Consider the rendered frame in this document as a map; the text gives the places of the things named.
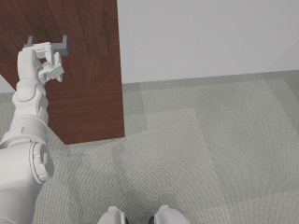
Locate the handle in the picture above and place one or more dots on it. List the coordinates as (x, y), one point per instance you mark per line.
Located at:
(62, 48)

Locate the right robot shin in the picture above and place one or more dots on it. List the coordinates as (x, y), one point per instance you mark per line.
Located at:
(163, 207)

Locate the drawer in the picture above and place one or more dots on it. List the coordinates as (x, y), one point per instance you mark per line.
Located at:
(88, 31)

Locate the cabinet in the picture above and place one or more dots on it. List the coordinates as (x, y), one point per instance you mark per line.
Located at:
(87, 105)

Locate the left robot forearm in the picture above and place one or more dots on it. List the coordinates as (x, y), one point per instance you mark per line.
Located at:
(31, 119)

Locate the left robot upper arm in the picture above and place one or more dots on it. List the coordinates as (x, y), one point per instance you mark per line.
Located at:
(23, 171)

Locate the robot left hand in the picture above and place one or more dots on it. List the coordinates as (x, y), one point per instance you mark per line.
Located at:
(29, 66)

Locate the left robot shin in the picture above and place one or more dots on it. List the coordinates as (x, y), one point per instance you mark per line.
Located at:
(111, 208)

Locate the robot shin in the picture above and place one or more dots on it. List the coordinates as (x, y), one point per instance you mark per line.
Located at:
(111, 208)
(163, 207)

